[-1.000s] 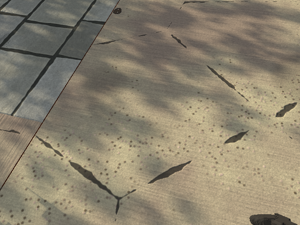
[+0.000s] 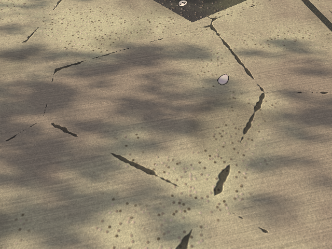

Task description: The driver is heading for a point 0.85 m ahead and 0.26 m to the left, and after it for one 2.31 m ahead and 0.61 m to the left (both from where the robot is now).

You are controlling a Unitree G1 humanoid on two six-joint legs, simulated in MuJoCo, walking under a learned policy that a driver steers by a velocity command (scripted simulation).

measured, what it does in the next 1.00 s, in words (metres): walks ahead, turning left: left foot, then right foot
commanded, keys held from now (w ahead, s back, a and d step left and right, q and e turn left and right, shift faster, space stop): w+q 0.88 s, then w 0.12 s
